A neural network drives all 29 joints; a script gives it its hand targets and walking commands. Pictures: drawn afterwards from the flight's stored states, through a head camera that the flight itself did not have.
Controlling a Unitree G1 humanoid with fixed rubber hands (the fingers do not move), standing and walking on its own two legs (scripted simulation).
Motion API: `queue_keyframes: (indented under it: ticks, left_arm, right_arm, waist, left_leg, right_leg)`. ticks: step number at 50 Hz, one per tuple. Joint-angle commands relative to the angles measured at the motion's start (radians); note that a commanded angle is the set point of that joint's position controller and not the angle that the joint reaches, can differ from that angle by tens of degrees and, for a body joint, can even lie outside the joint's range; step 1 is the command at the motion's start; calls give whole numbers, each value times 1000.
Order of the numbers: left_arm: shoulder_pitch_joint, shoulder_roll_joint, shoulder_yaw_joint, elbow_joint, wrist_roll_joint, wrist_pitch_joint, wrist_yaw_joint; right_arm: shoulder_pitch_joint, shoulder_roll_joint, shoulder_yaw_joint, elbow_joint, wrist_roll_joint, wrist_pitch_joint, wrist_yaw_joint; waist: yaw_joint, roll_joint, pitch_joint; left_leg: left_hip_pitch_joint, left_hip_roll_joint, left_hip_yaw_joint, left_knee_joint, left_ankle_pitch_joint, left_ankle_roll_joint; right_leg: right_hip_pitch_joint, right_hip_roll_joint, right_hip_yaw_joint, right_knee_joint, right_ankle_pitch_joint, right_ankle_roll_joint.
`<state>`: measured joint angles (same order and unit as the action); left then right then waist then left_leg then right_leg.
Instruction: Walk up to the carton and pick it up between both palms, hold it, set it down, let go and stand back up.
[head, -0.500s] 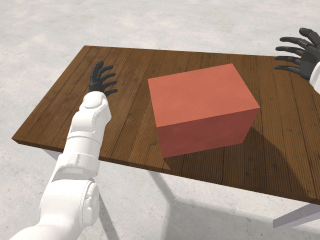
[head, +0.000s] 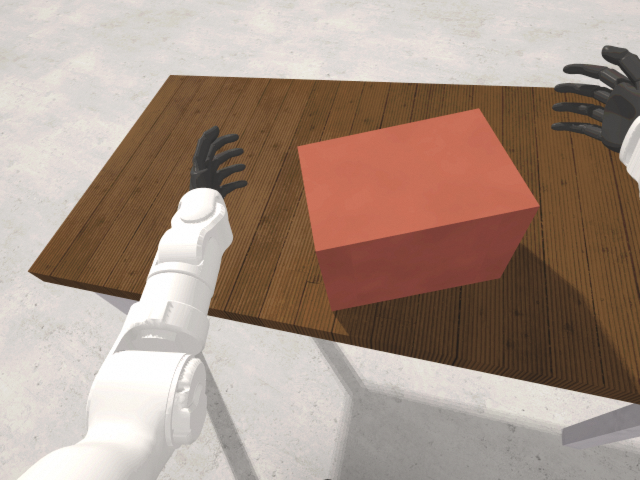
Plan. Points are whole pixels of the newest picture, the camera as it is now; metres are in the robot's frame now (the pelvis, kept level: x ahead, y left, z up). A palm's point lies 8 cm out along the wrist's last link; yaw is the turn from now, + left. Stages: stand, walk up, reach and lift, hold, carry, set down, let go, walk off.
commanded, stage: reach and lift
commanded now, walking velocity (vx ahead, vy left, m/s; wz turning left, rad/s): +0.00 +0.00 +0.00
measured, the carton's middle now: (402, 214) +0.51 +0.05 -0.04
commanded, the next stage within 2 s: none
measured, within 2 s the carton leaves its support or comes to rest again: neither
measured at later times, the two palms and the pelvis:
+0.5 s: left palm (242, 218) +0.41 +0.25 +0.05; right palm (579, 166) +0.55 -0.16 +0.06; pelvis +0.00 +0.00 -0.01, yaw -2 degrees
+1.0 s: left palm (260, 214) +0.42 +0.23 +0.05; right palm (552, 167) +0.55 -0.13 +0.06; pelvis +0.00 +0.00 -0.01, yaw -2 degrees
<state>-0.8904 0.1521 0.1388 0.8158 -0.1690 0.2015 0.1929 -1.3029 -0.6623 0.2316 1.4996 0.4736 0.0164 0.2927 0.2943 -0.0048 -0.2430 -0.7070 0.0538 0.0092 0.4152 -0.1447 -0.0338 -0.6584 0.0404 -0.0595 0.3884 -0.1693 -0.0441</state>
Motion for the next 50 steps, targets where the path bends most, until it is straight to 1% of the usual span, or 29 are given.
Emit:
queue_keyframes:
  ticks: [1,5,8,11,13,15,18,20,21,24,26,27,28,32,33,36,41,42,50]
  left_arm:
    - [-328,104,7,-49,-4,-112,-7]
    - [-333,95,5,1,-2,-176,-12]
    - [-335,99,12,47,-1,-217,-16]
    - [-336,90,15,74,-1,-252,-20]
    - [-330,84,22,103,2,-269,-23]
    - [-329,80,26,108,5,-288,-27]
    - [-323,74,38,122,10,-309,-31]
    - [-320,63,39,125,13,-320,-33]
    - [-320,59,44,122,16,-325,-33]
    - [-322,53,55,124,25,-334,-33]
    - [-324,46,64,126,33,-336,-32]
    - [-319,38,67,132,38,-337,-33]
    - [-321,41,78,129,44,-340,-33]
    - [-309,18,97,134,66,-344,-32]
    - [-310,17,106,129,75,-344,-32]
    - [-302,-6,115,119,96,-345,-30]
    - [-306,-40,139,96,130,-343,-20]
    - [-304,-47,143,100,136,-342,-22]
    - [-312,-90,171,72,172,-337,-13]
  right_arm:
    - [-362,-98,-20,-71,-17,-72,-7]
    - [-365,-87,-20,-50,-31,-113,-17]
    - [-376,-78,-12,-45,-37,-140,-32]
    - [-378,-70,-13,-45,-42,-162,-43]
    - [-379,-61,-12,-34,-50,-171,-50]
    - [-372,-52,-11,-37,-55,-182,-55]
    - [-366,-30,-9,-41,-62,-193,-62]
    - [-364,-22,-16,-52,-71,-202,-67]
    - [-367,-14,-14,-60,-70,-205,-68]
    - [-354,3,-23,-59,-85,-208,-72]
    - [-360,15,-26,-66,-91,-211,-77]
    - [-353,24,-32,-66,-98,-211,-80]
    - [-354,33,-34,-69,-102,-212,-81]
    - [-341,55,-62,-67,-138,-217,-96]
    - [-343,59,-66,-71,-145,-218,-99]
    - [-335,78,-89,-75,-167,-225,-109]
    - [-334,104,-126,-70,-202,-228,-118]
    - [-325,118,-126,-61,-203,-226,-118]
    - [-324,163,-162,-71,-236,-221,-114]
  waist:
    - [-1,-171,-569]
    - [7,-169,-604]
    - [16,-191,-630]
    - [13,-197,-660]
    - [18,-208,-668]
    - [15,-211,-680]
    - [19,-232,-679]
    - [18,-233,-679]
    - [24,-230,-688]
    - [23,-236,-683]
    - [29,-239,-682]
    - [23,-243,-678]
    - [30,-241,-674]
    - [22,-251,-669]
    - [28,-250,-673]
    - [18,-239,-670]
    - [19,-220,-668]
    - [24,-216,-657]
    - [28,-202,-648]
  left_leg:
    - [102,-34,62,39,353,-7]
    - [81,-29,71,55,360,-11]
    - [39,-31,82,67,356,-11]
    - [17,-29,87,76,361,-14]
    - [-1,-27,90,79,356,-15]
    - [-13,-29,91,83,359,-14]
    - [-35,-30,94,88,360,-14]
    - [-38,-29,95,88,361,-14]
    - [-41,-29,97,89,362,-14]
    - [-50,-32,98,89,358,-13]
    - [-59,-33,101,90,355,-11]
    - [-62,-32,100,88,349,-9]
    - [-68,-34,100,87,347,-9]
    - [-76,-36,104,83,345,-7]
    - [-79,-36,103,81,344,-6]
    - [-67,-36,103,78,359,-8]
    - [-23,-33,102,78,384,-11]
    - [-15,-32,102,78,384,-10]
    - [48,-27,102,75,417,-5]
  right_leg:
    - [440,12,40,82,399,48]
    - [411,15,38,91,383,50]
    - [418,17,41,108,405,58]
    - [422,18,41,122,423,61]
    - [426,19,42,131,430,64]
    - [432,21,43,136,445,67]
    - [443,23,43,146,459,70]
    - [442,25,43,145,464,72]
    - [447,24,44,150,469,72]
    - [448,25,46,149,471,75]
    - [459,23,47,151,477,75]
    - [461,21,48,150,482,76]
    - [469,21,49,151,483,77]
    - [481,17,53,147,509,79]
    - [495,15,56,151,520,80]
    - [498,15,53,145,540,77]
    - [478,18,49,129,523,69]
    - [476,18,48,126,511,68]
    - [429,23,41,98,443,58]
